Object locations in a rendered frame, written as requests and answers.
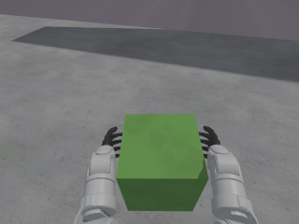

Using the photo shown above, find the left robot forearm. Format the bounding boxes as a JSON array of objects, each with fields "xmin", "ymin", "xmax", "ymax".
[{"xmin": 74, "ymin": 145, "xmax": 117, "ymax": 224}]

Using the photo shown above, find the robot right hand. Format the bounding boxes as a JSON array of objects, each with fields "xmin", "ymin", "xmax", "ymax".
[{"xmin": 199, "ymin": 126, "xmax": 221, "ymax": 159}]

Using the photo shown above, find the carton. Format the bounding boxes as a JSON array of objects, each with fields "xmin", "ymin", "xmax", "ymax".
[{"xmin": 116, "ymin": 114, "xmax": 209, "ymax": 212}]

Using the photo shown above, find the right robot forearm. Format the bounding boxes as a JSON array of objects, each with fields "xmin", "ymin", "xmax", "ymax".
[{"xmin": 206, "ymin": 145, "xmax": 259, "ymax": 224}]

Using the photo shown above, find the robot left hand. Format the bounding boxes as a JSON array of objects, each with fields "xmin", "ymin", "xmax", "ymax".
[{"xmin": 102, "ymin": 126, "xmax": 122, "ymax": 158}]

